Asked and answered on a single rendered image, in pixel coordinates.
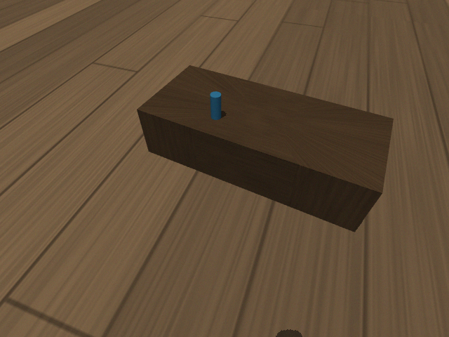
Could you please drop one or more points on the can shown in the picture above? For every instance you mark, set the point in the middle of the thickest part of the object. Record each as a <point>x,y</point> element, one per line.
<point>215,105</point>

